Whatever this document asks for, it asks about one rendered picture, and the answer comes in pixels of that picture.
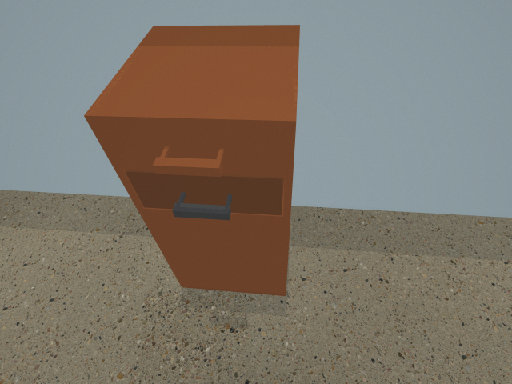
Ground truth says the handle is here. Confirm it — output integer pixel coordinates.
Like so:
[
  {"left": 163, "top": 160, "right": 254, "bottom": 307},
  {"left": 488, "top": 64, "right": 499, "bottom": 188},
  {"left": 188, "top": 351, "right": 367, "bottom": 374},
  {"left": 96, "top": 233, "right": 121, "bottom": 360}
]
[
  {"left": 172, "top": 192, "right": 232, "bottom": 220},
  {"left": 153, "top": 157, "right": 223, "bottom": 177}
]

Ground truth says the cabinet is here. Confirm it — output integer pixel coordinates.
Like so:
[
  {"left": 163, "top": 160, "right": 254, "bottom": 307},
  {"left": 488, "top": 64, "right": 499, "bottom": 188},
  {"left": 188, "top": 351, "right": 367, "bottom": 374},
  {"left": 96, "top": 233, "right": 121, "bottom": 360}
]
[{"left": 84, "top": 25, "right": 300, "bottom": 296}]

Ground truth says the drawer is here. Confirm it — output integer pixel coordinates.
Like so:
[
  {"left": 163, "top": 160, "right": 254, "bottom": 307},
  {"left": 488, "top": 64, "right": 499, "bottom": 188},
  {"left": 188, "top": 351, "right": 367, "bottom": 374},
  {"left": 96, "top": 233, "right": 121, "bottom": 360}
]
[{"left": 125, "top": 170, "right": 284, "bottom": 215}]

